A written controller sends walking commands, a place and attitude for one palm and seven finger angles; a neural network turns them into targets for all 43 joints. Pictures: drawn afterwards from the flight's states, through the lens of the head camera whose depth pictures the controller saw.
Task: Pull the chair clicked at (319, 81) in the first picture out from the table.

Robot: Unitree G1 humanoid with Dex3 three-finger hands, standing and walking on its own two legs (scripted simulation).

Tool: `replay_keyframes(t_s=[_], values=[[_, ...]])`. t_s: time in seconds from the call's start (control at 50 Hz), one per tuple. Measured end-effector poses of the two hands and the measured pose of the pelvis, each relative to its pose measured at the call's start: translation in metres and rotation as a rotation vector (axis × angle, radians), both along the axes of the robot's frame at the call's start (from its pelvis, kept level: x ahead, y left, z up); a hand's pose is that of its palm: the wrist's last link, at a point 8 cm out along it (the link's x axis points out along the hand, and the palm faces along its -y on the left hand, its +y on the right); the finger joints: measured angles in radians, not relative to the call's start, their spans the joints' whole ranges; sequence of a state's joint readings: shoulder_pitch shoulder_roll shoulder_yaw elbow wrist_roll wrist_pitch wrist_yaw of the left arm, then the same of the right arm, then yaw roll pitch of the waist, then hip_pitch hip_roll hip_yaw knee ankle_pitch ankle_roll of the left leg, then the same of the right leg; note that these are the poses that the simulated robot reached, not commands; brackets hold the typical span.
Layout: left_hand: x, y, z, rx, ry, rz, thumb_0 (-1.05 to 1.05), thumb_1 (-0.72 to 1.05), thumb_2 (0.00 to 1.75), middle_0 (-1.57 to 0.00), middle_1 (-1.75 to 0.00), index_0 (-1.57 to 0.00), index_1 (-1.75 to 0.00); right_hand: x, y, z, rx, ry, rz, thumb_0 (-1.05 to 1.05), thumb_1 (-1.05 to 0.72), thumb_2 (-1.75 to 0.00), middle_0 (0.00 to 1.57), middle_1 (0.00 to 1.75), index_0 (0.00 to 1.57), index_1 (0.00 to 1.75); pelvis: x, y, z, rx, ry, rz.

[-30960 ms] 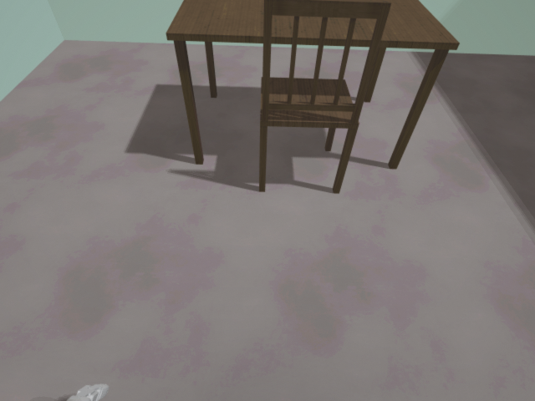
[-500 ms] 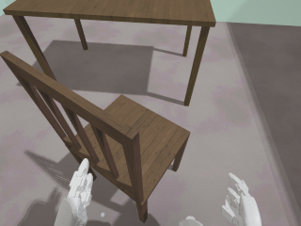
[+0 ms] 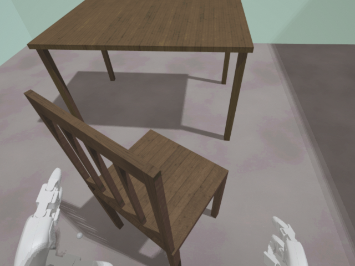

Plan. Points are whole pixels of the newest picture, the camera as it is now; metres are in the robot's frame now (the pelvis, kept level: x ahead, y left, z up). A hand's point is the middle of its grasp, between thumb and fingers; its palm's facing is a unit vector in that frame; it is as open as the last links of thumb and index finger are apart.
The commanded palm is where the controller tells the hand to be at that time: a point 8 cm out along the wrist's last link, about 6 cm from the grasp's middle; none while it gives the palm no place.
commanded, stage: draw the hand back to the body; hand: left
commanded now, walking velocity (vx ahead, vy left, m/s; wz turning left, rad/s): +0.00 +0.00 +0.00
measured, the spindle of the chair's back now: (108, 179) +0.35 +0.23 -0.04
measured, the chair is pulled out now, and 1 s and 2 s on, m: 0.60 0.60 0.60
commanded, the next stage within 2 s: step back with the hand held close in 0.90 s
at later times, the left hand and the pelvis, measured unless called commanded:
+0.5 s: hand (20, 182) +0.19 +0.25 +0.21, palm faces +0.47 -0.76 -0.45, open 9.7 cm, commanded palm +0.15 +0.29 +0.22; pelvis +0.01 -0.01 +0.04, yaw -1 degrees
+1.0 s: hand (12, 175) +0.20 +0.26 +0.22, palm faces +0.50 -0.75 -0.44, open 7.4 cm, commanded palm +0.15 +0.29 +0.22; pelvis +0.01 -0.01 +0.04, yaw -2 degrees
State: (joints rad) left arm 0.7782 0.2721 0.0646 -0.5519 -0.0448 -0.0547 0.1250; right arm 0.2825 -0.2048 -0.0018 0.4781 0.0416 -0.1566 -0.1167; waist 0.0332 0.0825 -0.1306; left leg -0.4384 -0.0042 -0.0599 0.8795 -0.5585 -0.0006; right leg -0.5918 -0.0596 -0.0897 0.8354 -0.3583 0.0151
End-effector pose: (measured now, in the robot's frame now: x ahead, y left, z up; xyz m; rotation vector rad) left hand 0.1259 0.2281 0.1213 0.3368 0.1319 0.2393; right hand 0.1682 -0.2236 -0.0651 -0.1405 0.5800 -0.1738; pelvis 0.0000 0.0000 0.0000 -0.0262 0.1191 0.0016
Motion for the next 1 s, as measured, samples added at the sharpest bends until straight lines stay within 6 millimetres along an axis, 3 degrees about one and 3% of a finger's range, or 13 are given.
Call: replay_keyframes(t_s=[0.14, 0.26, 0.58, 0.64, 0.78, 1.0], values=[[0.005, 0.019, 0.021, 0.09, -0.03, 0.08, 0.0, -0.09, 0.43, -0.07, -0.1, -0.07, -0.09, 0.004, -0.001, 0.011, -0.003, 0.007, 0.012, 0.01, -0.9, -0.9, 0.2, 0.3, 0.2, 0.3, 0.005, -0.004, 0.015, 0.008, -0.072, -0.004], [0.011, 0.032, 0.054, 0.157, -0.137, 0.129, 0.0, 0.12, 0.53, -0.1, -0.14, -0.11, -0.14, 0.007, -0.001, 0.019, 0.004, -0.005, 0.037, 0.01, -0.9, -0.9, 0.2, 0.3, 0.2, 0.3, 0.008, -0.006, 0.025, 0.007, -0.116, -0.006], [0.027, 0.058, 0.121, 0.286, -0.36, 0.185, 0.01, 0.68, 0.8, -0.19, -0.26, -0.19, -0.26, 0.006, -0.007, 0.021, 0.009, 0.042, 0.061, 0.01, -0.9, -0.9, 0.2, 0.3, 0.2, 0.3, 0.008, -0.009, 0.039, 0.011, -0.161, -0.02], [0.03, 0.061, 0.121, 0.281, -0.363, 0.192, 0.01, 0.77, 0.84, -0.2, -0.27, -0.2, -0.27, 0.003, -0.009, 0.019, 0.017, 0.058, 0.052, 0.01, -0.9, -0.9, 0.2, 0.3, 0.2, 0.3, 0.007, -0.009, 0.039, 0.012, -0.16, -0.025], [0.033, 0.053, 0.099, 0.226, -0.278, 0.159, 0.02, 0.86, 0.89, -0.21, -0.29, -0.21, -0.29, -0.005, -0.013, 0.016, 0.01, 0.088, 0.043, 0.01, -0.91, -0.9, 0.2, 0.3, 0.2, 0.3, 0.006, -0.008, 0.041, 0.013, -0.157, -0.031], [0.028, 0.06, 0.113, 0.259, -0.345, 0.178, 0.02, 0.88, 0.9, -0.22, -0.3, -0.22, -0.3, 0.001, -0.008, 0.021, 0.011, 0.064, 0.047, 0.01, -0.91, -0.9, 0.2, 0.3, 0.2, 0.3, 0.006, -0.007, 0.041, 0.01, -0.174, -0.03]])
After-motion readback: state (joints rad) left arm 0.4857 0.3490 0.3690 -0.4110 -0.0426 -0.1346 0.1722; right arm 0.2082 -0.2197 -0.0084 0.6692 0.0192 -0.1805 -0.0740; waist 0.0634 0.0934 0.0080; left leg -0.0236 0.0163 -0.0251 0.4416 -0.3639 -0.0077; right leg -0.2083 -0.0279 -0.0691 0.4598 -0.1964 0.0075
